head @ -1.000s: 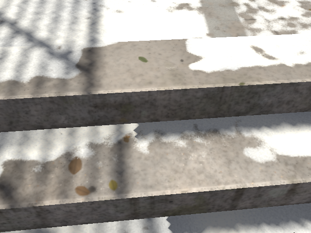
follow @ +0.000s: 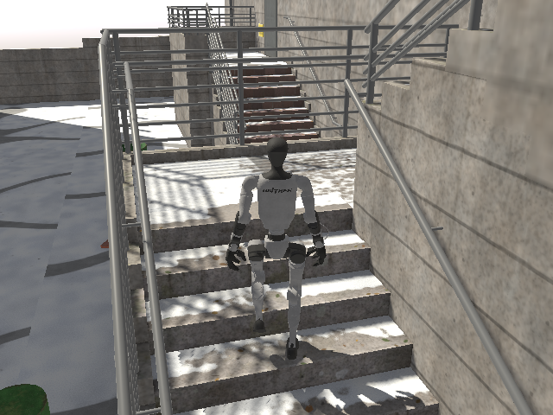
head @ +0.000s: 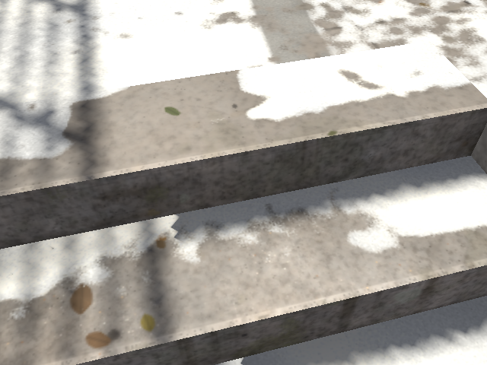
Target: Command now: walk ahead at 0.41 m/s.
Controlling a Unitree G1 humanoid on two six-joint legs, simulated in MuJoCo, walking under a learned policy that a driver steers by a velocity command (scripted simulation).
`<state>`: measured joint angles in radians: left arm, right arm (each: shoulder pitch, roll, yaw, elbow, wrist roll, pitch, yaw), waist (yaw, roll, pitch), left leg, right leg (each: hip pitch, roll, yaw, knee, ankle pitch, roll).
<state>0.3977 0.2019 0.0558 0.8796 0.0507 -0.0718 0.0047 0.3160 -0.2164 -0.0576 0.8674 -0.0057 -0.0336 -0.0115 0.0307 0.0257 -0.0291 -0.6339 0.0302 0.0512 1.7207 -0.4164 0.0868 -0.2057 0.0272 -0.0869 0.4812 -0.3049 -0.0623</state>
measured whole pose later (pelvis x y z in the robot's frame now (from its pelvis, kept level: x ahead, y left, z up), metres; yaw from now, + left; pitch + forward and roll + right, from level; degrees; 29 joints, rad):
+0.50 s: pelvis +0.23 +0.07 +0.13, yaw +0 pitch +2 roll +1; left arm 0.16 0.15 0.03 0.69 0.04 -0.08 -0.01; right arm 0.41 -0.19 -0.06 1.02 -0.03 -0.07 0.00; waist 0.02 -0.03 -0.05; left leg -0.47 -0.05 0.18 0.86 -0.43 0.12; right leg -0.92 0.01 0.10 1.94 -0.07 -0.13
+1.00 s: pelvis +0.55 +0.06 +0.27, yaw +2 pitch +7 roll -5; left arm 0.09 0.19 0.00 0.88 0.05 -0.04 -0.06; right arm 0.43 -0.19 -0.02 1.09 -0.07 -0.09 0.13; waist 0.02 0.03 -0.12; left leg -0.61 -0.11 -0.25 1.76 0.01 0.17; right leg -0.69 0.09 -0.17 0.98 -0.42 -0.12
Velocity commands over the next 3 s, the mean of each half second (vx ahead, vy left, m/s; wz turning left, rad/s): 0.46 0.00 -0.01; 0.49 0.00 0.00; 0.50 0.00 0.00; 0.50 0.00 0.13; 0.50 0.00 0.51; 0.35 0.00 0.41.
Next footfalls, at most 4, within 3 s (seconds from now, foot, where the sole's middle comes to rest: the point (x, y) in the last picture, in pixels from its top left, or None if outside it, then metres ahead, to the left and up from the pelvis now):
0.28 left None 0.29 0.12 -0.60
0.86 right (277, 260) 0.64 -0.02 -0.43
1.32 left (186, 120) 0.93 0.21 -0.26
1.88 right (278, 46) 1.28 -0.03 -0.26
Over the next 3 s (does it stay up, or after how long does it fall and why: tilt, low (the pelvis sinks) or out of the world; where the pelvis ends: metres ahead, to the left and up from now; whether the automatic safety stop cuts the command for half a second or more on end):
stays up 1.64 0.24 0.50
